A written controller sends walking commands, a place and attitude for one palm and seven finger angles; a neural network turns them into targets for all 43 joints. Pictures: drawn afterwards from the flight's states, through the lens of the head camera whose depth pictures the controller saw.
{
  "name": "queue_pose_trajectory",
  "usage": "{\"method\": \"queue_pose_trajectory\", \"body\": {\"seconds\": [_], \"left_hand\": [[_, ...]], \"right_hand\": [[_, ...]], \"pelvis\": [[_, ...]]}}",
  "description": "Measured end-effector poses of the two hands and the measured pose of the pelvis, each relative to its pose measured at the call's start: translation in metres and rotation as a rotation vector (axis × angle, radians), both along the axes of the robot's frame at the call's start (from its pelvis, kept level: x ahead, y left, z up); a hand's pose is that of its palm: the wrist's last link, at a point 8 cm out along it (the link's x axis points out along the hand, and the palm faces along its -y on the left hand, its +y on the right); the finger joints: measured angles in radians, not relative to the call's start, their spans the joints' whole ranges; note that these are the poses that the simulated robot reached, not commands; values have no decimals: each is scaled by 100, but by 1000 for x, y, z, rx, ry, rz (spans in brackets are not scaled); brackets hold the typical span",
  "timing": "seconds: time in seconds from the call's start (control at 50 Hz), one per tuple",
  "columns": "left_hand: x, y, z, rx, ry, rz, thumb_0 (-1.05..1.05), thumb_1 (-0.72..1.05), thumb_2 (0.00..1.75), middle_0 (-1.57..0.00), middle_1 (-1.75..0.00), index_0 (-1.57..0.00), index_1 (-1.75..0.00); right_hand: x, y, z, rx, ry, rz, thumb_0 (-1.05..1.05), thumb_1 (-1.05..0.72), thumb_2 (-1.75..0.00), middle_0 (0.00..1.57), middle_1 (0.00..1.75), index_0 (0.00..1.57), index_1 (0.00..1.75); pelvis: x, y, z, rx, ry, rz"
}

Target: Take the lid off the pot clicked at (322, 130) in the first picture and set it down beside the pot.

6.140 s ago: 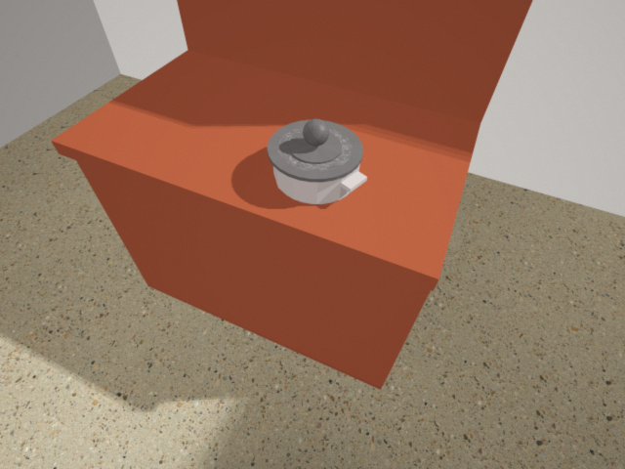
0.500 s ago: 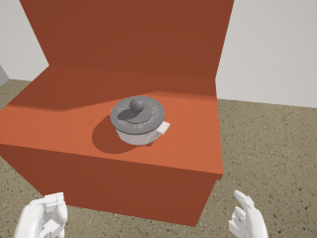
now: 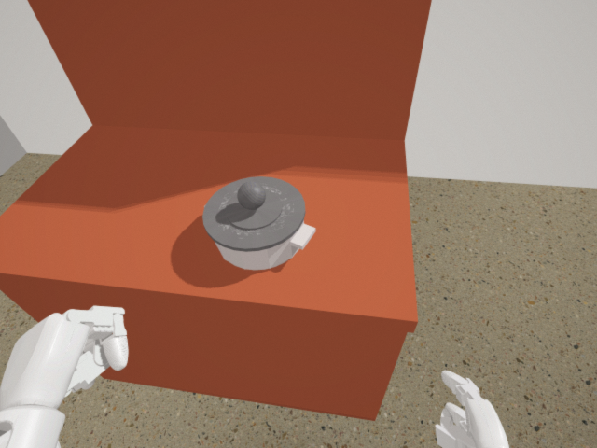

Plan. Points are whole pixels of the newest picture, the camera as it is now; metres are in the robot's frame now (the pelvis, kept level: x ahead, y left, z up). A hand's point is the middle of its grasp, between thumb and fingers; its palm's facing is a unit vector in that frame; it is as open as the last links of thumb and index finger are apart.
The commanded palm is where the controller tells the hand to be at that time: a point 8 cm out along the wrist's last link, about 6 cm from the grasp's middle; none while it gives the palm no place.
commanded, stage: reach forward and open the fingers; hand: left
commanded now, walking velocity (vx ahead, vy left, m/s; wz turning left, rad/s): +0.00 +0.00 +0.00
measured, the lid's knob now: (251, 195) +0.53 +0.17 +0.03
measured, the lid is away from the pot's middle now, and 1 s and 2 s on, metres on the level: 0.00 0.00 0.00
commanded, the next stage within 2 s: move the open hand above the knob in 0.98 s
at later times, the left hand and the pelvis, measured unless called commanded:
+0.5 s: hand (90, 341) +0.19 +0.27 +0.10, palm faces -0.23 -0.07 -0.97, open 5.7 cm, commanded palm +0.19 +0.26 +0.16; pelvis -0.02 +0.01 +0.00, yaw +2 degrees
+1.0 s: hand (98, 291) +0.25 +0.28 +0.11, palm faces -0.17 -0.04 -0.99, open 10.5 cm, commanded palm +0.24 +0.28 +0.18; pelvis -0.03 +0.03 +0.01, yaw +2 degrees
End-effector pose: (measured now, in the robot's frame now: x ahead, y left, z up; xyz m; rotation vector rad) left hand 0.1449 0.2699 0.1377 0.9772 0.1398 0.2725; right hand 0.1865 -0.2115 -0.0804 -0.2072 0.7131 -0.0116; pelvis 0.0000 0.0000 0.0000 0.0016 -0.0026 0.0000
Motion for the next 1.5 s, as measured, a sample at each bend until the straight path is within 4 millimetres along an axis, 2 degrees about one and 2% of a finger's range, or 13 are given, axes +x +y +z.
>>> {"method": "queue_pose_trajectory", "body": {"seconds": [0.08,0.16,0.26,0.38,0.64,0.82,0.98,1.12,1.32,1.5], "left_hand": [[5,-1,2,321,151,-59,1,81,90,-124,-142,-124,-142],[10,1,4,450,255,-107,0,71,94,-121,-130,-121,-130],[19,-1,5,455,342,-189,0,56,101,-116,-113,-116,-112],[31,-3,13,485,355,-294,0,38,109,-109,-92,-109,-91],[58,10,19,494,284,-324,0,1,121,-92,-46,-92,-45],[77,14,26,509,253,-333,0,-22,129,-83,-19,-83,-18],[92,16,31,516,251,-324,0,-30,134,-81,-11,-80,-10],[105,16,37,519,255,-302,0,-32,137,-80,-9,-80,-8],[135,-2,35,513,323,-319,0,-33,139,-81,-9,-80,-8],[159,-14,38,504,324,-328,0,-33,139,-81,-9,-80,-8]], "right_hand": [[3,-9,-7,10,49,-12,1,-90,-90,20,30,20,30],[8,-14,-9,26,53,-28,1,-90,-90,20,30,20,30],[10,-12,-7,34,35,-33,1,-90,-90,20,30,20,30],[6,-4,-4,36,34,-19,1,-90,-90,20,30,20,30],[-19,14,-11,45,114,-8,1,-90,-90,20,30,20,30],[-22,27,-9,61,118,-3,1,-90,-90,20,30,20,30],[-20,33,-8,66,116,8,1,-90,-90,20,30,20,30],[-18,31,-9,66,121,14,1,-90,-90,20,30,20,30],[-17,17,-12,57,128,2,1,-90,-90,20,30,20,30],[-24,-2,-15,57,150,-37,1,-90,-90,20,30,20,30]], "pelvis": [[-5,-1,-2,-1,21,-7],[-8,-2,-2,-2,20,6],[-11,-1,0,-4,8,23],[-17,1,2,-9,-2,30],[-27,17,5,-15,-12,31],[-30,28,5,-15,-10,26],[-32,31,5,-14,-5,28],[-31,29,5,-13,-1,35],[-28,21,4,-10,3,46],[-22,13,4,-6,14,37]]}}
